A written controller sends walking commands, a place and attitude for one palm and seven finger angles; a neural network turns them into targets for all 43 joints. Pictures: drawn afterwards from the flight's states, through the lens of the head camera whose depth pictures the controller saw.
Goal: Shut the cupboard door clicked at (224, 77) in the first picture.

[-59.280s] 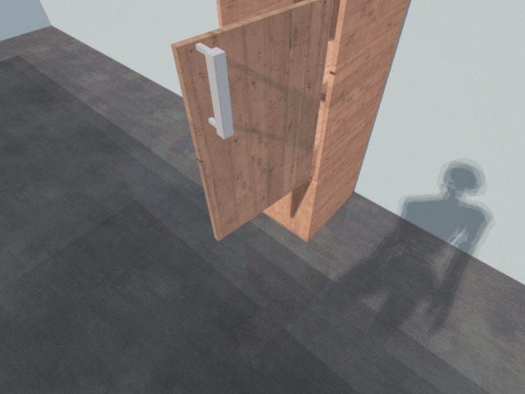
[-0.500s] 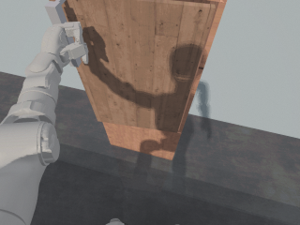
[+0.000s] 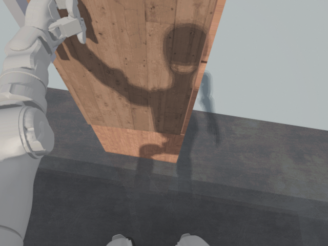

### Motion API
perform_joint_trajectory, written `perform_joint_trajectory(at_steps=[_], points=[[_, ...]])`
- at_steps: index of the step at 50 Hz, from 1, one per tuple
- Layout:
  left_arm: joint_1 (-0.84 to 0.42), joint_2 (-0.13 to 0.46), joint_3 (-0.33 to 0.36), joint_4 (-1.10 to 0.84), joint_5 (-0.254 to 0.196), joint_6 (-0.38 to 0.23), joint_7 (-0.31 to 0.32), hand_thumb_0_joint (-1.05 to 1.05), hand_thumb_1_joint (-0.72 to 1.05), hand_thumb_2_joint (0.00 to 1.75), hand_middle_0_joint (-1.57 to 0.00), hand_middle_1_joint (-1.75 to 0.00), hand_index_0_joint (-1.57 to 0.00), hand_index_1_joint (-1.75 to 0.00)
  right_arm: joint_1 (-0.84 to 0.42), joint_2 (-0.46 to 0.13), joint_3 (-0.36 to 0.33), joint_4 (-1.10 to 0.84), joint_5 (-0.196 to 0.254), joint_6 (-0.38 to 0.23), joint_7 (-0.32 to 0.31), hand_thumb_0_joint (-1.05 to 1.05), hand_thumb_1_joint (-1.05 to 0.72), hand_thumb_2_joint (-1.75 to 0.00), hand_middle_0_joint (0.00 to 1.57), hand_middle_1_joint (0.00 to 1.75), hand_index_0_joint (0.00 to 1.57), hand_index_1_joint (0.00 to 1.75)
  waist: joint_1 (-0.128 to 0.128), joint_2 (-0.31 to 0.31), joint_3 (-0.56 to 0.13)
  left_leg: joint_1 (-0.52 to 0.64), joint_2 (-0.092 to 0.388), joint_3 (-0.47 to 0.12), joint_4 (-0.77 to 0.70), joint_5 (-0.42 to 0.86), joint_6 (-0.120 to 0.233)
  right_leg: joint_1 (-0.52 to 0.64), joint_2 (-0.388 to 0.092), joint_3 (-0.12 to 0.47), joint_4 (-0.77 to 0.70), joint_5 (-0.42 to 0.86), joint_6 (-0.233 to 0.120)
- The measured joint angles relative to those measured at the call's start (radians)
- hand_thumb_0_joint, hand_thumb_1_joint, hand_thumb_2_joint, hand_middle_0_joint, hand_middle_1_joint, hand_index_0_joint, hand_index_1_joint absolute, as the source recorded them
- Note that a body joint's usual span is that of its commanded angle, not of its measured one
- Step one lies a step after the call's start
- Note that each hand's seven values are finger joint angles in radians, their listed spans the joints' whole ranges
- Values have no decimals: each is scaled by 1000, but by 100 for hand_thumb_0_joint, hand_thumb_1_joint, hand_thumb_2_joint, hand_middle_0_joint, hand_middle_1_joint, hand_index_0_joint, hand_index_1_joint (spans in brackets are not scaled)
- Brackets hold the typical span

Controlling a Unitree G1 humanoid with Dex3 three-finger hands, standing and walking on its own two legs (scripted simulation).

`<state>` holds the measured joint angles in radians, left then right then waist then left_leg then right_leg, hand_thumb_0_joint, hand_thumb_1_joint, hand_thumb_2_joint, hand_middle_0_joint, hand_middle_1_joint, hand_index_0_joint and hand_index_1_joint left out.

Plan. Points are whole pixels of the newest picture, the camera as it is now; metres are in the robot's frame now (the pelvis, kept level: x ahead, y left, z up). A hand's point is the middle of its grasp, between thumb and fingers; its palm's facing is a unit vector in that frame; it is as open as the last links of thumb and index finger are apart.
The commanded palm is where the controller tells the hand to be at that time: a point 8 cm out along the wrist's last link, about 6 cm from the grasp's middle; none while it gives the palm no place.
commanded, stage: push the door shut along its arc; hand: left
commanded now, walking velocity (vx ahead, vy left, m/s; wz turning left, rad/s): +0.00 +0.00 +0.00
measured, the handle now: (35, 20) +0.59 +0.18 +0.19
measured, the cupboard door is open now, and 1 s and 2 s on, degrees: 2 0 0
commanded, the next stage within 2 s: pull the fist back off the door in 0.30 s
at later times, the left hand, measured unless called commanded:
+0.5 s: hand (84, 17) +0.56 +0.08 +0.21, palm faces -0.16 -0.98 +0.10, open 3.1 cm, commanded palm +0.58 +0.11 +0.20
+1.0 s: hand (96, 26) +0.56 +0.06 +0.19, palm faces +0.06 -1.00 +0.02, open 3.1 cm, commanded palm +0.51 +0.11 +0.20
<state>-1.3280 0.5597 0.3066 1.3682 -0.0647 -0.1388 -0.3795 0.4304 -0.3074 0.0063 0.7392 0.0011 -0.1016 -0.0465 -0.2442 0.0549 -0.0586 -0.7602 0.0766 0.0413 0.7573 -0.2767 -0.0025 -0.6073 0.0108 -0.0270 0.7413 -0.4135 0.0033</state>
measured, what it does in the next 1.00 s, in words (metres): stands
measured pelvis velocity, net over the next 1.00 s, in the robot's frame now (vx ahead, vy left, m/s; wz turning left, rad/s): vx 0.00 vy -0.01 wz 0.00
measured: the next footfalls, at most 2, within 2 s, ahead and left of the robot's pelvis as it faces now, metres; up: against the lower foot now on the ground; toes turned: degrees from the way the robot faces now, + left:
none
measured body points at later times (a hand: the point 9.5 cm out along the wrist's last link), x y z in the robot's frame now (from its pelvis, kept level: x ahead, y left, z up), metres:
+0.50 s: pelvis +0.00 +0.00 -0.01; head +0.12 +0.01 +0.43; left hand +0.57 +0.13 +0.20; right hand -0.03 -0.29 -0.11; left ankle +0.04 +0.12 -0.71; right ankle -0.04 -0.12 -0.71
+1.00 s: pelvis +0.00 -0.01 +0.01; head +0.09 -0.02 +0.45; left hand +0.55 +0.11 +0.19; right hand -0.08 -0.26 -0.11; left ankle +0.04 +0.12 -0.71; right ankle -0.04 -0.12 -0.71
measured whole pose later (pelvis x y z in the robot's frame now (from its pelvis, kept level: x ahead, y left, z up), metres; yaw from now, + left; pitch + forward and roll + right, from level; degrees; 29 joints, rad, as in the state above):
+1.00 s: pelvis +0.00 -0.01 +0.01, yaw +0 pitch +15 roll -1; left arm -1.24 0.34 0.34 1.28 -0.01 -0.17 0.11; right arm 0.54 -0.28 -0.02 0.75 -0.03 -0.09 0.05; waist -0.21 0.07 -0.07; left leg -0.70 0.09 0.04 0.69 -0.25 -0.02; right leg -0.56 0.02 -0.02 0.68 -0.38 -0.01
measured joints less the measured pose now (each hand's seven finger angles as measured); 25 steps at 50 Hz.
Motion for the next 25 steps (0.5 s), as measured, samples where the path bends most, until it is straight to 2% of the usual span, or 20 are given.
perform_joint_trajectory(at_steps=[9,21,22,24,25], points=[[-27,9,-45,7,-12,15,-42,2,88,92,-130,-150,-130,-150,16,7,-3,22,-2,22,-1,0,-90,-90,21,30,20,30,9,-3,-2,-10,1,-14,7,-8,-5,-2,3,-12,0,-9,-6],[-102,-27,-125,23,-43,21,-33,2,97,99,-130,-150,-130,-150,-25,-7,-10,63,-7,-20,-7,0,-90,-90,21,30,20,30,14,-15,3,-58,-5,-35,38,-10,-7,-41,0,-32,32,-19,-8],[-109,-41,-99,24,-50,31,-4,2,96,99,-130,-150,-130,-150,-26,-7,-12,62,-7,-23,-7,0,-90,-90,21,30,20,30,17,-10,6,-63,-4,-39,42,-10,-7,-41,2,-36,30,-18,-8],[-121,-90,-44,21,-46,49,131,2,92,98,-130,-150,-130,-150,-17,-4,-17,52,-13,-31,9,0,-90,-90,21,30,20,30,27,-5,2,-72,-3,-43,40,-6,-8,-47,4,-40,22,-12,-7],[-123,-117,-25,14,-30,53,202,1,88,98,-130,-150,-130,-150,-8,1,-18,46,-21,-35,22,0,-90,-90,21,30,20,30,34,-4,-4,-77,-4,-46,38,-2,-9,-51,4,-42,21,-9,-6]])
